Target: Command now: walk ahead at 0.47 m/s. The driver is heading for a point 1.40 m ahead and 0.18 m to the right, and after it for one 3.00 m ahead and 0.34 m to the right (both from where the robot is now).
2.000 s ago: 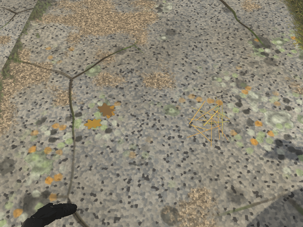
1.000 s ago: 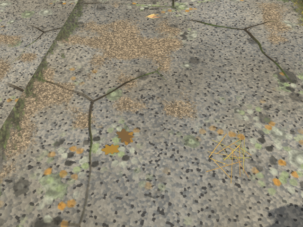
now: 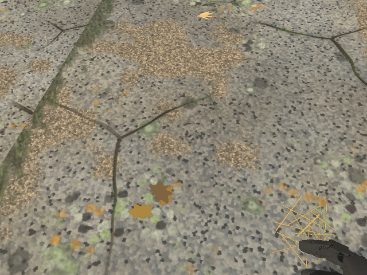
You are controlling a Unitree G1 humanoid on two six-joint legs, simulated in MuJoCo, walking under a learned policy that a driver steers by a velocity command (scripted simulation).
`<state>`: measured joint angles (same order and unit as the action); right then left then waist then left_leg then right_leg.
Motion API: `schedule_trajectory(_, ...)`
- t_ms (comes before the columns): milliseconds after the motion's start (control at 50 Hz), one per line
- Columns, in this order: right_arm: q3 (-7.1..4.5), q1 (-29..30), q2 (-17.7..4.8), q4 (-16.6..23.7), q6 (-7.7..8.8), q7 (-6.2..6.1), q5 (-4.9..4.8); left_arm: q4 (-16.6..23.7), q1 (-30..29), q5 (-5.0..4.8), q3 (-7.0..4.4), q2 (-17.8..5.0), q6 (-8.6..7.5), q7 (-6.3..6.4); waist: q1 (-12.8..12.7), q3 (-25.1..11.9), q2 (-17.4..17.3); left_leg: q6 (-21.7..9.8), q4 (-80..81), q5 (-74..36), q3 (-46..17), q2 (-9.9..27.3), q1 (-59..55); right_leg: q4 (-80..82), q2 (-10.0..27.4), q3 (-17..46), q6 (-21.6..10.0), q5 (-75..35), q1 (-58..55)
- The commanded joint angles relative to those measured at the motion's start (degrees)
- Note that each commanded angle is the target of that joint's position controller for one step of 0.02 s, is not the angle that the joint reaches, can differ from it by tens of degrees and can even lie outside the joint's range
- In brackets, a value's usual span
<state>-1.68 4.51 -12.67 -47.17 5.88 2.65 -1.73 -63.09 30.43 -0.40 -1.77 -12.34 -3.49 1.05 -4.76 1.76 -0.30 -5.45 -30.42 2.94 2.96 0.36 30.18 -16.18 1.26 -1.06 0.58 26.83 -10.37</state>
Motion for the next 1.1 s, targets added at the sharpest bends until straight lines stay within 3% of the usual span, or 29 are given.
schedule_trajectory(20,-5.82,-29.4,-17.6,-5.1,-0.4,-1.23,1.43,5.0,2.5,1.1,0.26,-2.8,-0.61,-0.61,13.3,-20.0,-5.9,-11.4,-0.3,10.2,-25.2,15.7,-53.5,-45.4,1.4,-0.8,-2.1,-33.0,36.1)
schedule_trajectory(40,-4.9,-30.4,-15.3,-5.9,-0.69,-0.96,1.27,4.1,3.7,-0.18,1.15,0.0,-2.35,-1.1,12.2,-26.8,-14.5,-16.0,13.3,20.2,-48.6,23.4,-57.2,-59.9,-5.2,6.0,-1.4,3.7,45.6)
schedule_trajectory(60,-3.62,-24.6,-11.5,-5.5,-0.31,-0.74,0.76,6.0,-2.3,-1.81,-0.43,-5.6,-3.77,-1.32,11.5,-16.6,-10.9,-12.3,15.7,22.8,-43.5,20.6,-48.8,-64.9,-1.3,9.0,-3.0,2.0,51.5)
schedule_trajectory(80,-2.85,-18.9,-8.9,-4.3,-0.01,-0.75,0.8,7.9,-7.9,-2.63,-0.9,-7.6,-4.39,-1.13,9.8,-9.3,-7.0,-10.0,16.5,18.5,-33.8,18.7,-38.8,-64.1,1.8,6.9,-4.0,-3.0,52.2)
schedule_trajectory(100,-2.21,-14.5,-7.1,-3.7,0.45,-0.39,1.31,8.3,-10.2,-2.15,-1.21,-7.4,-4.3,-0.57,7.4,-5.0,-2.0,-8.7,18.2,11.0,-26.3,16.4,-28.9,-60.3,4.5,5.8,-4.1,-7.9,49.2)
schedule_trajectory(140,-1.48,-11.9,-4.7,-4.2,1.04,0.09,2.2,7.9,-8.0,-1.0,-1.75,-5.4,-2.63,0.01,3.6,-3.2,-3.7,-7.2,21.0,5.8,-17.9,12.5,-19.3,-54.5,7.3,6.1,-4.2,-11.8,42.0)
schedule_trajectory(180,-1.46,-13.9,-5.1,-5.7,1.18,-0.13,1.98,8.2,-7.8,-0.88,-1.82,-3.9,-1.4,0.14,2.6,-1.6,-3.8,-8.1,23.4,3.8,-14.3,11.4,-15.5,-51.2,7.8,5.1,-3.8,-12.5,41.4)
schedule_trajectory(240,-1.91,-17.6,-8.0,-7.2,1.15,-1.52,2.08,11.4,-15.6,-0.1,-2.44,-5.6,-1.06,0.28,3.6,1.5,-2.3,-9.0,25.5,1.6,-12.4,11.7,-16.6,-42.2,8.7,4.7,-1.9,-20.2,48.8)
schedule_trajectory(280,-1.9,-19.9,-8.5,-7.7,0.76,-2.3,1.96,13.0,-20.2,0.16,-2.44,-5.4,-1.38,-0.09,4.8,1.9,-1.9,-8.0,25.5,-0.5,-10.6,11.0,-18.7,-34.3,8.2,4.2,-1.3,-27.0,50.8)
schedule_trajectory(360,-1.96,-24.7,-9.7,-9.0,0.33,-2.98,1.18,15.5,-29.2,-0.28,-1.63,-4.1,-1.95,-1.15,7.8,2.7,-1.8,-6.2,25.5,-1.6,-6.9,9.7,-21.6,-20.9,5.2,1.2,-1.1,-34.9,47.5)
schedule_trajectory(460,-2.47,-29.5,-10.4,-11.3,-1.22,-3.25,0.75,18.8,-35.9,-0.78,-1.17,-5.0,-2.53,-2.91,9.1,4.0,-1.9,-5.7,20.4,-5.2,-7.7,13.9,-33.2,-14.2,3.9,1.5,-2.7,-28.8,50.3)
schedule_trajectory(500,-2.88,-28.6,-11.2,-11.2,-1.86,-3.36,0.76,18.9,-33.8,-0.89,-1.62,-6.5,-2.85,-3.38,7.1,2.2,-3.3,-4.6,16.5,-13.4,-7.6,14.8,-35.8,-12.6,2.4,0.5,-4.3,-24.1,45.7)
schedule_trajectory(520,-3.02,-27.3,-11.7,-10.8,-2.15,-3.36,0.82,18.1,-29.8,-0.85,-2.35,-8.0,-2.99,-3.37,4.6,-0.5,-4.4,-3.8,11.8,-23.7,-6.7,14.1,-35.7,-12.1,0.5,-1.1,-5.3,-22.6,39.0)
schedule_trajectory(540,-2.66,-26.3,-10.9,-10.4,-2.48,-3.3,1.04,15.4,-20.8,-0.81,-3.75,-10.4,-3.02,-3.11,0.1,-5.8,-4.1,-2.4,1.6,-31.2,-4.5,11.2,-33.4,-11.3,-1.3,-2.5,-7.0,-23.3,26.9)
schedule_trajectory(560,-1.71,-26.2,-9.0,-9.0,-2.42,-3.26,1.83,12.6,-9.2,-0.2,-5.12,-14.6,-2.95,-2.58,-3.9,-14.5,-0.7,-0.5,-14.8,-21.6,-2.1,8.0,-22.2,-13.7,6.2,5.8,-10.6,-24.8,8.1)
schedule_trajectory(580,0.53,-33.5,-1.4,-8.7,-1.1,-2.44,1.91,10.8,-3.0,0.17,-6.33,-19.5,-2.47,-2.58,-1.1,-23.4,14.0,4.0,-37.6,10.4,-0.9,-2.8,2.4,-8.9,20.4,33.4,-20.2,-13.6,-14.3)
schedule_trajectory(600,-0.24,-31.3,-5.1,-9.6,0.5,-2.16,0.86,11.0,-3.3,0.08,-4.64,-14.1,-2.39,-2.62,-2.4,-24.8,12.2,2.9,-45.1,29.1,-10.0,-2.9,9.3,-1.9,21.4,43.2,-19.8,-9.5,-14.8)
schedule_trajectory(620,-1.53,-25.3,-9.7,-7.6,1.45,-1.93,-0.8,11.9,-8.9,-0.16,-3.68,-11.4,-2.5,-2.44,-1.3,-15.4,9.9,1.8,-47.3,25.7,-9.7,0.6,13.9,-1.0,19.5,34.2,-16.5,-10.3,-7.0)
schedule_trajectory(640,-1.59,-21.7,-9.9,-6.7,1.72,-2.24,-0.98,13.3,-14.4,-0.02,-3.04,-9.7,-2.52,-2.37,0.5,-10.0,5.4,1.6,-45.0,20.0,-7.8,4.0,12.6,0.6,17.4,26.4,-15.0,-15.5,2.4)
schedule_trajectory(660,-1.93,-19.8,-9.3,-6.5,1.43,-2.66,-0.12,13.7,-17.7,0.41,-2.5,-7.9,-2.61,-2.63,2.2,-6.0,2.7,1.8,-41.3,16.2,-6.9,5.9,10.2,2.7,15.1,20.9,-14.1,-20.0,10.5)
schedule_trajectory(700,-2.05,-22.1,-6.6,-7.0,-0.22,-2.92,0.51,13.3,-19.2,0.97,-1.94,-6.0,-2.92,-3.05,5.3,-4.1,4.6,2.2,-36.6,12.5,-7.1,8.1,3.9,6.3,12.0,14.8,-13.2,-22.9,18.4)
schedule_trajectory(720,-1.95,-22.8,-5.4,-7.2,-0.87,-3.0,0.61,12.7,-18.5,0.78,-2.03,-6.4,-3.08,-3.04,5.9,-3.5,4.6,2.6,-35.1,11.9,-6.6,8.2,3.2,7.4,11.5,12.9,-13.6,-24.7,20.1)
schedule_trajectory(800,-2.25,-15.6,-5.7,-4.4,-1.52,-3.25,1.46,10.8,-14.3,0.67,-2.71,-9.2,-3.02,-1.75,5.1,-0.3,3.0,4.7,-23.9,2.5,-6.0,8.8,9.8,9.9,11.3,8.9,-14.2,-29.3,19.5)
schedule_trajectory(900,-1.59,-5.4,-4.3,-1.6,-0.85,-2.3,1.1,9.1,-10.0,-0.09,-2.76,-10.0,-2.43,-0.77,2.2,1.6,3.5,5.1,-6.7,-9.5,-3.2,5.9,6.8,10.7,9.1,3.9,-11.9,-27.5,18.0)
schedule_trajectory(960,-1.3,-1.0,-4.5,0.0,-0.63,-1.47,0.68,7.4,-6.9,-0.5,-3.01,-10.3,-1.78,-0.62,1.0,3.1,3.5,4.4,-2.2,-8.5,-3.4,5.1,7.8,9.1,11.3,4.0,-11.7,-27.2,12.5)
schedule_trajectory(1020,-1.52,0.1,-5.9,1.3,-0.09,-0.48,0.56,6.6,-6.7,-0.76,-3.57,-11.0,-0.87,-0.26,2.0,3.1,3.9,2.4,0.6,-3.0,-3.8,4.6,7.5,5.4,14.1,4.7,-10.7,-31.0,6.7)
schedule_trajectory(1060,-2.57,-4.8,-8.0,0.5,0.36,-0.42,0.64,6.8,-8.1,-0.83,-3.81,-11.6,-0.28,-0.2,5.4,0.2,5.0,1.1,2.1,1.1,-2.2,2.1,-1.8,-0.8,13.7,5.4,-9.5,-42.6,6.6)
schedule_trajectory(1080,-3.91,-13.1,-10.2,-2.0,0.5,-0.74,0.73,7.3,-9.1,-0.67,-3.44,-10.8,0.05,-0.25,9.5,-4.5,4.6,-0.1,3.0,1.0,-0.9,0.4,-13.1,-10.0,10.9,3.9,-8.3,-49.1,9.0)
schedule_trajectory(1100,-5.31,-24.2,-14.2,-4.6,0.61,-1.31,1.48,8.6,-9.2,0.04,-2.45,-8.7,0.11,-0.3,13.4,-13.0,1.1,-3.1,0.6,0.4,-7.6,7.0,-31.2,-25.7,7.2,1.6,-6.4,-40.7,19.2)
